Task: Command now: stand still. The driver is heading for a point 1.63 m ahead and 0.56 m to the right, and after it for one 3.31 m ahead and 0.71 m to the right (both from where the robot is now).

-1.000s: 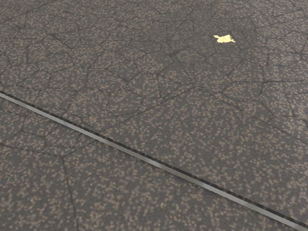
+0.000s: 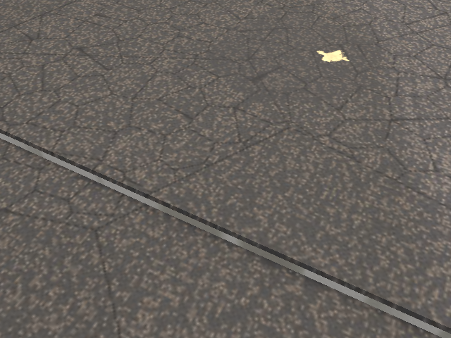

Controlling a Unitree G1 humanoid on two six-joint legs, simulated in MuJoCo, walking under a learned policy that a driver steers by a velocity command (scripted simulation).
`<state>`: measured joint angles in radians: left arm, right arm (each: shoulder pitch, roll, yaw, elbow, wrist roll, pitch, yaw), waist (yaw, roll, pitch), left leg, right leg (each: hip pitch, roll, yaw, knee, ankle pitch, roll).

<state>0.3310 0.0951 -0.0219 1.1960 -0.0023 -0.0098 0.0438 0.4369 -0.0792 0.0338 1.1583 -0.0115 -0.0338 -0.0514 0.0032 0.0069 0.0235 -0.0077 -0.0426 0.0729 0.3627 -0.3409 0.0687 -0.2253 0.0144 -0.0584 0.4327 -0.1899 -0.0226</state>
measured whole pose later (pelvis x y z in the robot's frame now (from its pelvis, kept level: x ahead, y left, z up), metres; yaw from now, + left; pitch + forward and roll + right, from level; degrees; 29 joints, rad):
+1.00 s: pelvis +0.19 -0.07 +0.00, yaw +0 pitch -1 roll -1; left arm 0.35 0.16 0.04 1.08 0.01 -0.08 0.00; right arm 0.31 -0.19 -0.03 1.02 -0.03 -0.08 0.02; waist -0.01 0.03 0.04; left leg -0.44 0.06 0.02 1.15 -0.27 0.09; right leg -0.18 0.06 -0.12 0.40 -0.21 -0.09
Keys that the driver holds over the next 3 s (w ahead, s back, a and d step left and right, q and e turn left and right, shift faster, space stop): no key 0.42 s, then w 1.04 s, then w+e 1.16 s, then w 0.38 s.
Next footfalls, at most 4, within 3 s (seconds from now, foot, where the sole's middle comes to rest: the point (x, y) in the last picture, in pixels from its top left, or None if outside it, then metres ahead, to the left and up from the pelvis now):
0.82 right None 0.24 -0.14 -0.78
1.36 left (220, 320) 0.57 0.04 -0.78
1.94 right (279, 227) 0.87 -0.15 -0.73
2.54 left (273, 146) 1.26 -0.16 -0.73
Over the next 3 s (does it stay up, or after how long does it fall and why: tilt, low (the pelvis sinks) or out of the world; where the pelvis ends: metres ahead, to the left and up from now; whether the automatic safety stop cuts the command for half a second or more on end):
stays up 1.25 -0.29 0.05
